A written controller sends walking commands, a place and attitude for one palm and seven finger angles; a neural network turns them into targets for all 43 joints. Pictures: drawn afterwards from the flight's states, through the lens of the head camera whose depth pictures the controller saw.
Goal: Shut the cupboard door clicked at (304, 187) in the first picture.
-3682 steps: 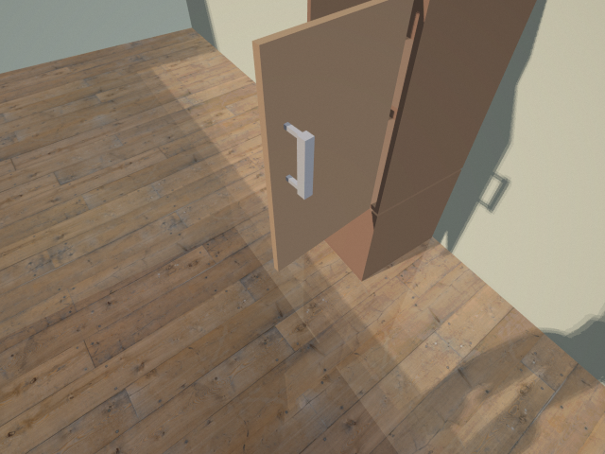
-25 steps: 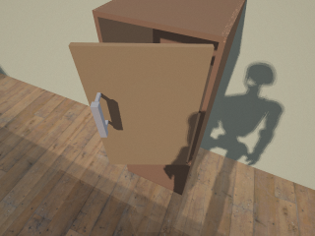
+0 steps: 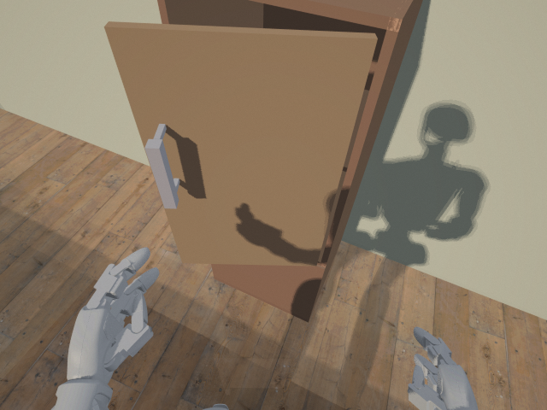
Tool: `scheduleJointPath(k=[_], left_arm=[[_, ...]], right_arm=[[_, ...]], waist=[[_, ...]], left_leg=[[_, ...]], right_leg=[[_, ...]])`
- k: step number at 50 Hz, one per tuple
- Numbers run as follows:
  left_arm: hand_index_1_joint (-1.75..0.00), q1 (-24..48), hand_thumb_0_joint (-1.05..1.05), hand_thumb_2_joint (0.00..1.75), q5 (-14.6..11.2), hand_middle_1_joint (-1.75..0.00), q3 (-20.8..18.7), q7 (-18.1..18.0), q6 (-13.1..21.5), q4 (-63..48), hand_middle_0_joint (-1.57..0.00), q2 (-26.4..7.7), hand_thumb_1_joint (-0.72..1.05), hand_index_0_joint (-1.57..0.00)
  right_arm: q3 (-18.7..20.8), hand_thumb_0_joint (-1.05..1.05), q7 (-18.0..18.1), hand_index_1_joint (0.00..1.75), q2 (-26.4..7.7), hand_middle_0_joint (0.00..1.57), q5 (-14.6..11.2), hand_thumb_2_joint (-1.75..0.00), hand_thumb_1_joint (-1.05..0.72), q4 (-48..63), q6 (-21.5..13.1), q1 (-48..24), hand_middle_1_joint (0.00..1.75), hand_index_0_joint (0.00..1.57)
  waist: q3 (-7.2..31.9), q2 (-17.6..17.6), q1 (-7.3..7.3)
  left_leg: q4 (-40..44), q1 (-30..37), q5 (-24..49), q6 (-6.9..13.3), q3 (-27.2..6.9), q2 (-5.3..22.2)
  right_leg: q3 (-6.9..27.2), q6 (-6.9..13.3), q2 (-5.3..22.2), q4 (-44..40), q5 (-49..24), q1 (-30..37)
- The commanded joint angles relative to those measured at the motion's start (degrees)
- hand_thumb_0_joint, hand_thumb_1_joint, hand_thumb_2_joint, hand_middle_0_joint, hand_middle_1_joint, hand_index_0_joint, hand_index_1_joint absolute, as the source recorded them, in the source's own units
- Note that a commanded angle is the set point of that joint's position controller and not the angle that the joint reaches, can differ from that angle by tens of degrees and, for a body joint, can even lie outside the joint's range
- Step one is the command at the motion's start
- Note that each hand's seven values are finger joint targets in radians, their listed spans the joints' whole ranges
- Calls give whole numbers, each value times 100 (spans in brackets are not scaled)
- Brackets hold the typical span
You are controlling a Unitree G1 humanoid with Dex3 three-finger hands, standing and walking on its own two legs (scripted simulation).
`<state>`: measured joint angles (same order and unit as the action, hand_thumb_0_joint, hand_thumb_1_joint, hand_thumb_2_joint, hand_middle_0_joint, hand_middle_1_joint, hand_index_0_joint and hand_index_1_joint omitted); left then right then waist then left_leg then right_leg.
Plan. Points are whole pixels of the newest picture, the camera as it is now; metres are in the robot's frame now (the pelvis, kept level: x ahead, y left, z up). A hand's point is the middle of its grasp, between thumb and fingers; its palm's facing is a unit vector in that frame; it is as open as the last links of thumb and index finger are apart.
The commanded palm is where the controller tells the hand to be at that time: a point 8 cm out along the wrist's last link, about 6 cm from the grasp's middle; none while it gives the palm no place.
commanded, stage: raise the hand and make a fist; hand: left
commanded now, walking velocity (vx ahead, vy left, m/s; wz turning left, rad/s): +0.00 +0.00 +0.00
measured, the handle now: (166, 167) +0.48 +0.21 +0.07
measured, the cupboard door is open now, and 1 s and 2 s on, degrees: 25 25 25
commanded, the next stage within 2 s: bring the fist close to the handle in 1.62 s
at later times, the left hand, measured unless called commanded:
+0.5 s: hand (149, 354) +0.20 +0.18 +0.01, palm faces +0.04 -1.00 -0.01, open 4.3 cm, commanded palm +0.16 +0.23 +0.03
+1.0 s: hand (110, 328) +0.21 +0.21 +0.07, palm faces +0.10 -0.99 -0.05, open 3.1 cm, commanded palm +0.18 +0.26 +0.06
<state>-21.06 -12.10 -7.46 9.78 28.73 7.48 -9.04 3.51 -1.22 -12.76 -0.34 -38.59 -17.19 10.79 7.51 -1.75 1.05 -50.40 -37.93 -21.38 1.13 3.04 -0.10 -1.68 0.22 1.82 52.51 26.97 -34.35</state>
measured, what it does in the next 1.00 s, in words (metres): stands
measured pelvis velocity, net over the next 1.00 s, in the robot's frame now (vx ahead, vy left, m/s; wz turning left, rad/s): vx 0.00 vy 0.02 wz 0.03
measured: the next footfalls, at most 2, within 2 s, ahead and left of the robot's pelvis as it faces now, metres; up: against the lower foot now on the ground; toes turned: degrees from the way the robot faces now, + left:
none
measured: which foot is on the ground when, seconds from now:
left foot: down 0.00-1.00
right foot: down 0.00-1.00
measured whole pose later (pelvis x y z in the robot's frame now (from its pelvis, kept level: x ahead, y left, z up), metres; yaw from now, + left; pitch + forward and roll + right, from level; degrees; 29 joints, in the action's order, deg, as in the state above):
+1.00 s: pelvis +0.00 +0.02 -0.02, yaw +2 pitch +10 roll -3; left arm -23.4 -14.8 -8.4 9.9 18.2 -9.0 -13.3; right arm -2.4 2.3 -12.0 -1.4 -27.3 -11.0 12.8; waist 7.5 2.3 -1.6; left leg -59.7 -44.2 -25.6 2.1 -0.5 0.7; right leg -4.9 -0.4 0.6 56.3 29.3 -36.9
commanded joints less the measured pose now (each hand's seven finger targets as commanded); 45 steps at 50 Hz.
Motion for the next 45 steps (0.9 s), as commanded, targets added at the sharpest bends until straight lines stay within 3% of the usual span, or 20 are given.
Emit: scheduleJointPath(k=[1, 3, 4, 7, 8, 10, 12, 14, 15, 16, 18, 20, 23, 25, 29, 31, 34, 38, 42, 45], left_arm=[[-60, -1506, 0, 90, -370, -60, -687, 909, 829, -446, -47, -682, 90, -47], [-64, -622, 0, 90, -453, -64, -975, 769, 717, -1392, -51, -1179, 90, -51], [-66, -285, 0, 90, -442, -66, -958, 661, 711, -1939, -53, -1228, 90, -53], [-72, 791, 0, 90, -449, -72, -595, 338, 1013, -3442, -58, -1187, 90, -58], [-74, 1100, 0, 90, -446, -74, -367, 299, 1077, -3753, -60, -1113, 90, -60], [-78, 781, 0, 90, -477, -78, -44, 435, 1064, -3496, -64, -932, 90, -64], [-82, 706, 0, 90, -507, -82, 34, 669, 788, -3018, -68, -1034, 90, -68], [-86, 423, 0, 90, -523, -86, -56, 902, 158, -2253, -71, -1137, 90, -71], [-88, 115, 0, 90, -524, -88, -103, 990, -264, -1834, -73, -1124, 90, -73], [-90, -18, 0, 90, -562, -90, -313, 1043, -708, -1547, -75, -1234, 90, -75], [-94, -429, 0, 90, -661, -94, -769, 994, -1476, -1330, -79, -1428, 90, -79], [-98, -430, 0, 90, -793, -98, -1124, 711, -1777, -1820, -82, -1468, 90, -82], [-104, -281, 0, 90, -785, -104, -1535, 41, -1308, -2436, -88, -1494, 90, -88], [-108, -277, 0, 90, -610, -108, -1232, -177, -728, -2755, -92, -1290, 90, -92], [-116, -208, 0, 90, -378, -116, -355, 34, 109, -2509, -99, -871, 90, -99], [-120, -334, 0, 90, -428, -120, -123, 308, 114, -2255, -102, -780, 90, -102], [-126, -431, 0, 90, -517, -126, -258, 533, -209, -2231, -108, -979, 90, -108], [-134, -330, 0, 90, -524, -134, -930, 175, -481, -2948, -115, -1485, 90, -115], [-142, -259, 0, 90, -458, -142, -634, -215, -454, -3201, -123, -1032, 90, -123], [-148, -160, 0, 90, -346, -148, -249, -140, -607, -2781, -128, -781, 90, -128]], right_arm=[[285, 0, -58, 30, -779, 20, 8, -90, -90, 1434, -129, -514, 30, 20], [240, 0, 40, 30, -791, 20, -13, -90, -90, 1635, -73, -500, 30, 20], [228, 0, 82, 30, -784, 20, -9, -90, -90, 1759, -73, -445, 30, 20], [104, 0, 252, 30, -706, 20, -20, -90, -90, 1740, -143, -302, 30, 20], [62, 0, 323, 30, -724, 20, -10, -90, -90, 1680, -172, -246, 30, 20], [18, 0, 438, 30, -774, 20, -41, -90, -90, 1574, -217, -158, 30, 20], [-34, 0, 539, 30, -829, 20, -94, -90, -90, 1503, -213, -102, 30, 20], [-87, 0, 619, 30, -837, 20, -177, -90, -90, 1506, -149, -88, 30, 20], [-88, 0, 647, 30, -811, 20, -221, -90, -90, 1561, -86, -104, 30, 20], [-97, 0, 661, 30, -829, 20, -254, -90, -90, 1621, -3, -94, 30, 20], [-103, 0, 683, 30, -760, 20, -295, -90, -90, 1837, 158, -245, 30, 20], [-121, 0, 671, 30, -625, 20, -284, -90, -90, 2011, 266, -277, 30, 20], [-121, 0, 645, 30, -491, 20, -173, -90, -90, 1893, 279, -228, 30, 20], [-93, 0, 565, 30, -468, 20, -96, -90, -90, 1783, 175, -10, 30, 20], [-54, 0, 460, 30, -663, 20, -21, -90, -90, 1540, 5, 149, 30, 20], [-33, 0, 465, 30, -767, 20, -58, -90, -90, 1527, -36, 223, 30, 20], [14, 0, 518, 30, -876, 20, -138, -90, -90, 1637, -25, 221, 30, 20], [-16, 0, 562, 30, -809, 20, -112, -90, -90, 1774, 112, 158, 30, 20], [-113, 0, 483, 30, -703, 20, -82, -90, -90, 1834, 228, 163, 30, 20], [-159, 0, 437, 30, -764, 20, -81, -90, -90, 1832, 319, 219, 30, 20]], waist=[[828, 346, -725], [1110, 846, -609], [1391, 1105, -528], [1495, 1368, -83], [1374, 1040, 135], [1080, 756, 260], [731, 522, 360], [500, 266, 297], [348, 124, 177], [419, -71, 68], [632, -130, -317], [902, -263, -464], [1029, -243, -536], [1065, 167, -425], [833, 389, -67], [758, 397, 15], [978, 317, -77], [1488, 637, -336], [1179, 830, -248], [699, 598, -43]], left_leg=[[-448, -271, 842, -203, -139, -191], [-627, -444, 334, -111, -190, -160], [-682, -367, 130, -75, -260, -106], [-1005, -220, -208, 43, -431, -27], [-1111, -327, -371, 87, -518, 30], [-1313, -621, -512, 111, -500, 56], [-1382, -913, -714, 113, -511, 78], [-1293, -1142, -798, 111, -514, 70], [-1209, -1253, -811, 105, -479, 66], [-1135, -1321, -774, 97, -461, 49], [-964, -1226, -555, 79, -419, -36], [-823, -1039, -266, 22, -427, -63], [-668, -742, 290, -22, -493, 8], [-530, -421, 716, -25, -509, 49], [-545, -143, 830, 28, -562, 64], [-488, -133, 565, 35, -572, 54], [-292, -16, 349, 59, -577, 32], [-4, 489, 749, 36, -618, 35], [138, 851, 1066, -57, -714, 118], [205, 701, 837, -66, -771, 151]], right_leg=[[-81, 243, -187, 386, -1169, -634], [155, 230, -199, 358, -474, -859], [230, 212, -206, 308, -111, -1006], [481, 194, -230, 114, 375, -1400], [491, 169, -287, 111, 542, -1618], [651, 157, -284, -90, 915, -1659], [757, 104, -267, -329, 1310, -1629], [821, 43, -216, -536, 1565, -1492], [908, 11, -167, -722, 1701, -1355], [964, -29, -109, -828, 1797, -1118], [1116, -85, -1, -1001, 1625, -485], [1130, -189, 139, -1025, 1009, -2], [823, -191, 55, -674, -254, 176], [456, -93, -66, -298, -1144, -36], [24, 28, -243, 77, -1216, -774], [16, 50, -262, -54, -808, -894], [14, 65, -276, -238, -444, -725], [-196, 123, -357, -117, -913, -276], [-379, 146, -407, -67, -1183, -406], [-418, 120, -422, -178, -1069, -540]])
